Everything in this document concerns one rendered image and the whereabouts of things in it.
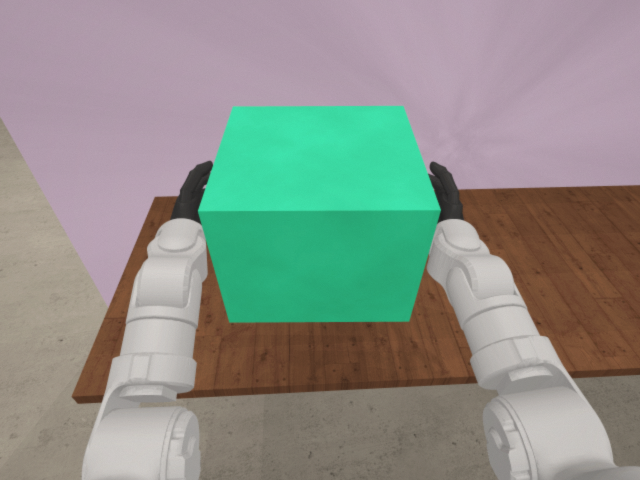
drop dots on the carton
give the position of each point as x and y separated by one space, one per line
319 214

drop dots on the robot left hand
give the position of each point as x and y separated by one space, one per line
191 193

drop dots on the robot right forearm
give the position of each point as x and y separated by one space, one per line
508 353

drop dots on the robot right hand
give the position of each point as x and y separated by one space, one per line
446 193

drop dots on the left robot upper arm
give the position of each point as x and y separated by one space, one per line
147 443

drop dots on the right robot upper arm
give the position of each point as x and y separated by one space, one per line
548 434

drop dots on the robot left forearm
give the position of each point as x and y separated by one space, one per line
156 359

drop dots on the table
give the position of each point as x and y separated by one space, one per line
574 253

